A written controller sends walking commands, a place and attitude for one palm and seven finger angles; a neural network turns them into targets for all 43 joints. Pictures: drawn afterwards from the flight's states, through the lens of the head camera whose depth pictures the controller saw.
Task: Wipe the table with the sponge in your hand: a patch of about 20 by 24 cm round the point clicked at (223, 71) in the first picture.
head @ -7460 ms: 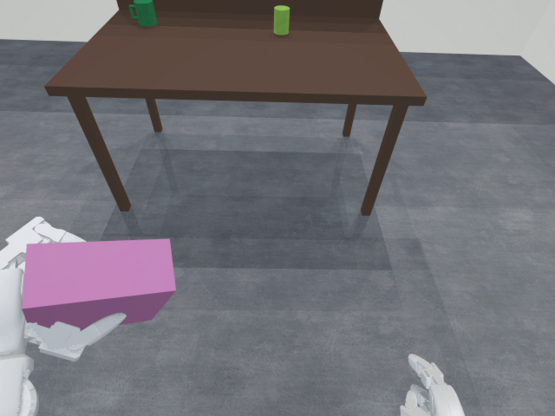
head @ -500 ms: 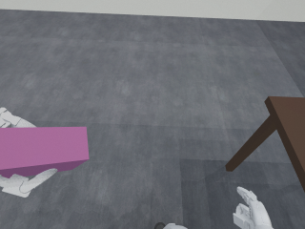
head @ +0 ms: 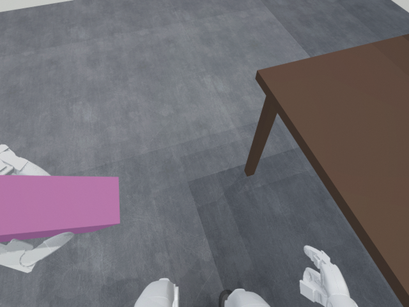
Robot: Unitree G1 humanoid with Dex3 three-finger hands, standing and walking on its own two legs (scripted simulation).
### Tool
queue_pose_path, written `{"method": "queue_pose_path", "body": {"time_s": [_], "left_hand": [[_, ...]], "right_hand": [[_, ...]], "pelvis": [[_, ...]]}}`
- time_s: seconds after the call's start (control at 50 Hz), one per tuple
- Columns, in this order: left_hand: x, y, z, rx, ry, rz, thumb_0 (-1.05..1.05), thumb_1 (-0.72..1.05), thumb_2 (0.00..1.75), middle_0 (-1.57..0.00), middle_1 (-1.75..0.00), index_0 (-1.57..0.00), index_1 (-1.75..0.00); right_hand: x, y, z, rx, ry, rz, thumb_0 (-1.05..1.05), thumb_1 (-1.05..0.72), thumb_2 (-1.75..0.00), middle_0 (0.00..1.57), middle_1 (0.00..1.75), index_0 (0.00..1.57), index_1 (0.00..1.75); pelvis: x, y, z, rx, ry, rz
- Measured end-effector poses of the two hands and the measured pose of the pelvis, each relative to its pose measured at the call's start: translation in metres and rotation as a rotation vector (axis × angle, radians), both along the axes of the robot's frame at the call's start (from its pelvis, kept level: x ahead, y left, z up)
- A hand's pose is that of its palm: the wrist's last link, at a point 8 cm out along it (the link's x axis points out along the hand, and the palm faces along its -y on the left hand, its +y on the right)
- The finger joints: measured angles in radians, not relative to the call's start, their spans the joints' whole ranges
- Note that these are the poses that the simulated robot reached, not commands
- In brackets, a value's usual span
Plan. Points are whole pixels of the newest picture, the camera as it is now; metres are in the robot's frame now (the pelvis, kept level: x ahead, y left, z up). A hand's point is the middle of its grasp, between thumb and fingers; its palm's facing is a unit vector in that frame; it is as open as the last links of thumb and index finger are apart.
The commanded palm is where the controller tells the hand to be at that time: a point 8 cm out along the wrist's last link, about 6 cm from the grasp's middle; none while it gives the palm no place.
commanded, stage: turn to face it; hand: left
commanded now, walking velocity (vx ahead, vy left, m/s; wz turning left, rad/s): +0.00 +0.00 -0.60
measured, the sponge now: (72, 209) +0.24 +0.19 +0.14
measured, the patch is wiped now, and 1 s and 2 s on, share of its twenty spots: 0.00 0.00 0.00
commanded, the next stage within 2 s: none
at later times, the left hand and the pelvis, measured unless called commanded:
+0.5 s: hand (137, 205) +0.23 +0.10 +0.16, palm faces +0.05 -0.84 -0.53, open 10.1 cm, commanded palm +0.18 +0.17 +0.18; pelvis -0.06 -0.05 -0.01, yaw -18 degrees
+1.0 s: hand (193, 229) +0.20 +0.02 +0.17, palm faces -0.14 -0.89 -0.44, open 10.1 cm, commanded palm +0.18 +0.08 +0.18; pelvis -0.11 -0.05 +0.00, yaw -36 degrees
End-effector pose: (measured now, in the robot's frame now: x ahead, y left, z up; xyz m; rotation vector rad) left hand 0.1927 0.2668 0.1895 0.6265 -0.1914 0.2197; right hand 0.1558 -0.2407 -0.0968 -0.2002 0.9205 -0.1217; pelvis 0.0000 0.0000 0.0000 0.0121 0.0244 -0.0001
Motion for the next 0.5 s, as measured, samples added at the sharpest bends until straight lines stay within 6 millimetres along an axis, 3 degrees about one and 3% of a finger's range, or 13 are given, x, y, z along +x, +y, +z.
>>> {"method": "queue_pose_path", "body": {"time_s": [0.12, 0.24, 0.38, 0.5], "left_hand": [[-0.001, 0.005, 0.0, -0.027, -0.085, -0.039, -0.01, -0.48, 0.99, -0.74, -1.35, -0.73, -1.35], [0.005, -0.003, -0.005, -0.099, -0.112, -0.047, -0.01, -0.48, 0.99, -0.74, -1.35, -0.73, -1.35], [0.016, -0.061, -0.001, -0.097, -0.081, -0.179, -0.01, -0.48, 0.99, -0.74, -1.35, -0.73, -1.35], [0.019, -0.122, -0.003, -0.019, -0.057, -0.29, -0.01, -0.48, 0.99, -0.74, -1.35, -0.73, -1.35]], "right_hand": [[-0.024, -0.026, 0.02, -0.101, -0.041, -0.072, 0.01, -0.91, -0.9, 0.19, 0.3, 0.2, 0.3], [-0.043, -0.015, 0.03, -0.059, -0.12, -0.112, 0.01, -0.91, -0.9, 0.19, 0.3, 0.19, 0.3], [-0.074, -0.005, 0.018, 0.086, -0.168, -0.152, 0.01, -0.9, -0.9, 0.2, 0.3, 0.2, 0.3], [-0.122, -0.04, -0.015, 0.129, -0.116, -0.24, 0.0, -0.9, -0.9, 0.2, 0.3, 0.2, 0.3]], "pelvis": [[-0.008, 0.006, -0.005, -0.005, 0.006, -0.065], [-0.02, 0.004, 0.001, -0.024, -0.023, -0.155], [-0.037, -0.018, 0.002, -0.052, -0.017, -0.262], [-0.061, -0.046, -0.011, -0.038, -0.02, -0.321]]}}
